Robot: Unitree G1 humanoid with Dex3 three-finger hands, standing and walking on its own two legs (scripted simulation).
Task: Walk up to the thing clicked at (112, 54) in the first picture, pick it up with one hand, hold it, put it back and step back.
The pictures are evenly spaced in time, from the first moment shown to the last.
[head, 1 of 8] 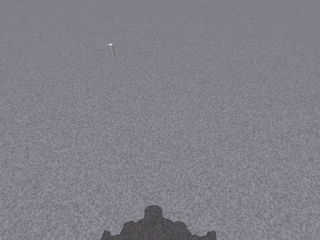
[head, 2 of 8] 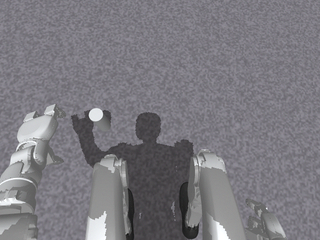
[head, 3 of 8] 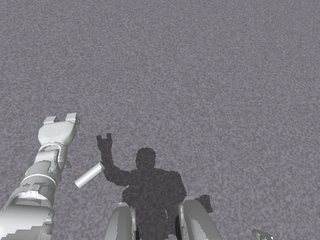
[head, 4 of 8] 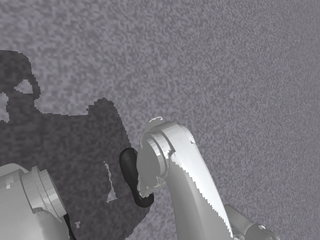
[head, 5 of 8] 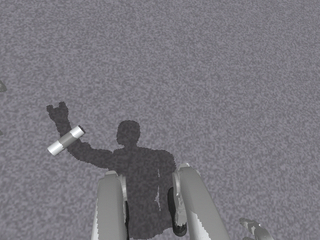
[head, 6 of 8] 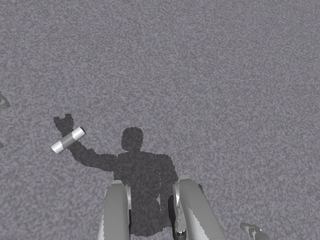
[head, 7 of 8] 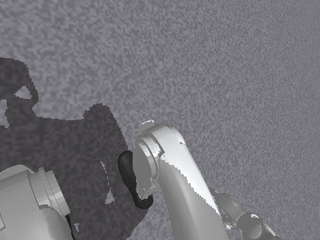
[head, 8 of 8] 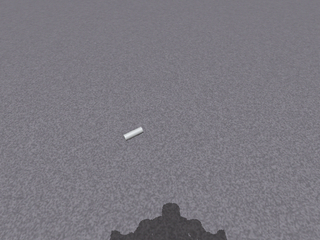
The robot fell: no
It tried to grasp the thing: yes
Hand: left
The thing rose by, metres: 0.00
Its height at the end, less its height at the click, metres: -0.05
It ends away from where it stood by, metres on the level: 0.11
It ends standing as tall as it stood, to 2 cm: no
